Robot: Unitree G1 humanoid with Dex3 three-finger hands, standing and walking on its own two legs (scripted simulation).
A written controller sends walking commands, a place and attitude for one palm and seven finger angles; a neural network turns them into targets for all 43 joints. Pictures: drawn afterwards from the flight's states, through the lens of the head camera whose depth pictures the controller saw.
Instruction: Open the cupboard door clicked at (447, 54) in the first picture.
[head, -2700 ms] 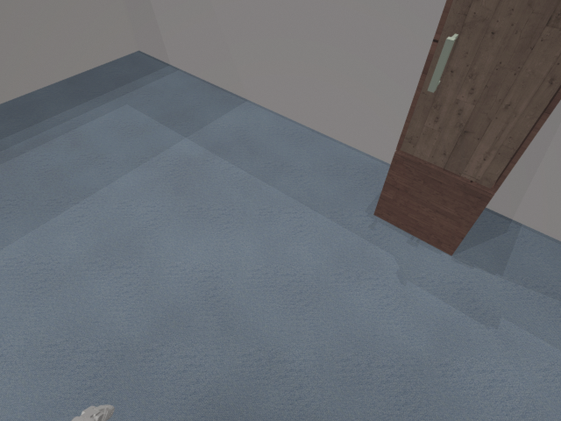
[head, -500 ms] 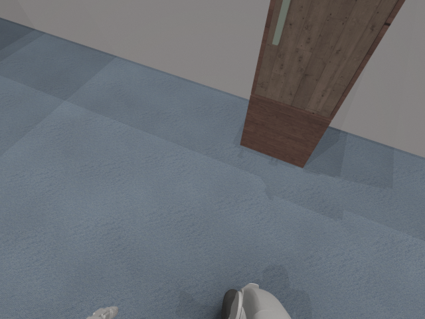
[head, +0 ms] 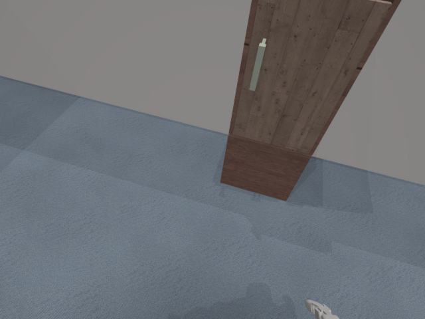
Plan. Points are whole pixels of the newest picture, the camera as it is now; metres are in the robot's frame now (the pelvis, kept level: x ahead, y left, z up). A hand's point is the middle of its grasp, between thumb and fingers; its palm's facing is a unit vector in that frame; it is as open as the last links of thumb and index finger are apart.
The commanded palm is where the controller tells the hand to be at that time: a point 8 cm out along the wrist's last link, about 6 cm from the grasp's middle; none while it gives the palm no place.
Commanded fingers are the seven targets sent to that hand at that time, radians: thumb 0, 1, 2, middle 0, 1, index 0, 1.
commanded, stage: turn to face it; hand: left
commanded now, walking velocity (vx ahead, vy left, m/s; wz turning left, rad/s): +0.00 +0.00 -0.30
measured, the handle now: (258, 65) +0.87 -0.07 +0.03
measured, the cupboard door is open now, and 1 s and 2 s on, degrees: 0 0 0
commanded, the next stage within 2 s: take the last steps up to it in 0.16 s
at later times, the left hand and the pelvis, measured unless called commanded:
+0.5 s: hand (145, 310) +0.16 +0.15 -0.15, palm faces -0.17 -0.96 -0.21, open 7.4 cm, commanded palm none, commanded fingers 0.00 0.90 0.90 -0.20 -0.30 -0.20 -0.30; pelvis +0.05 -0.02 +0.00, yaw -10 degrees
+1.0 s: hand (157, 286) +0.21 +0.14 -0.17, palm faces -0.20 -0.97 -0.13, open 7.4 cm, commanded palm none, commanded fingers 0.00 0.90 0.90 -0.20 -0.30 -0.20 -0.30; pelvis +0.19 -0.03 +0.01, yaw -14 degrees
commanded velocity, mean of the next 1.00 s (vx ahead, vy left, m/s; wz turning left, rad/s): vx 0.21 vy -0.07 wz -0.13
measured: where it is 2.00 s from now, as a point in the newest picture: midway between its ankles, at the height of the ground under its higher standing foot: (229, 313)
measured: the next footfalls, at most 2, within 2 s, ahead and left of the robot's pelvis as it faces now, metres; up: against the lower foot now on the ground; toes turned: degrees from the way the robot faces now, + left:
right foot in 0.42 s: +0.05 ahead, -0.12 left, +0.00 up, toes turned -17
left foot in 0.82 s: +0.26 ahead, +0.07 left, +0.00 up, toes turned -2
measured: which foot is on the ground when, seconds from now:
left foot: down 0.00-0.42, up 0.44-0.80, down 0.82-1.00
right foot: up 0.00-0.40, down 0.42-0.84, up 0.86-1.00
